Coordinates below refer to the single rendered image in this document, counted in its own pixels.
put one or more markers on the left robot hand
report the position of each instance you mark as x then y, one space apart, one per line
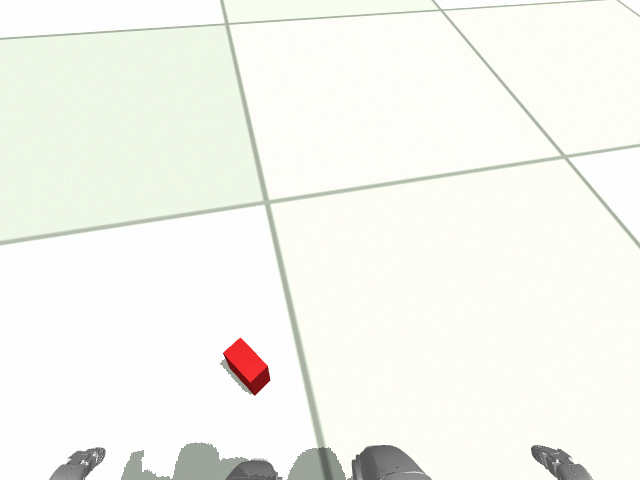
79 465

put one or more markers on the right robot hand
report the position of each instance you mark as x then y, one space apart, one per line
559 463

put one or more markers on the carton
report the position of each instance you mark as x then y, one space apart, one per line
247 366

